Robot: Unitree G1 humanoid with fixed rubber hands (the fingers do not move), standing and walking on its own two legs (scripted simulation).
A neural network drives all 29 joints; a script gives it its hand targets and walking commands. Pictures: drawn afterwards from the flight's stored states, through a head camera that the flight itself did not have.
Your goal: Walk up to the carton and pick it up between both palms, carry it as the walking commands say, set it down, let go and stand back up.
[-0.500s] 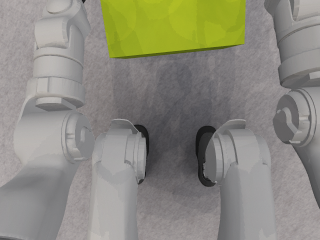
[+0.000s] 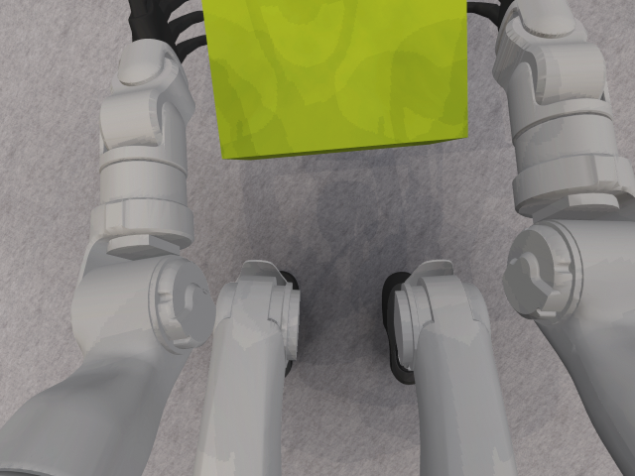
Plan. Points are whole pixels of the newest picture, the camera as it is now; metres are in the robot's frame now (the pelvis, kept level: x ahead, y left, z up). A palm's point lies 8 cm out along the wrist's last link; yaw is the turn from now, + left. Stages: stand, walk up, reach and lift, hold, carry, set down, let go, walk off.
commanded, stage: reach and lift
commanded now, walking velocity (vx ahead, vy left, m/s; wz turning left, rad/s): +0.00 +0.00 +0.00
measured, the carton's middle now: (332, 35) +0.58 +0.00 -0.19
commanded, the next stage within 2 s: none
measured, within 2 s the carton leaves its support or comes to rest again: neither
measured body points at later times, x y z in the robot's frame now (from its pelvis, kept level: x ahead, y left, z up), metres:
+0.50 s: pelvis +0.00 +0.00 +0.05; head +0.30 -0.02 +0.38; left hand +0.53 +0.17 -0.04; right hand +0.55 -0.17 -0.04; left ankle +0.12 +0.13 -0.39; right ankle +0.11 -0.11 -0.39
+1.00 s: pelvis +0.01 +0.00 +0.10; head +0.28 -0.01 +0.47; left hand +0.51 +0.18 +0.04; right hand +0.53 -0.16 +0.03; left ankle +0.12 +0.13 -0.39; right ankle +0.11 -0.11 -0.39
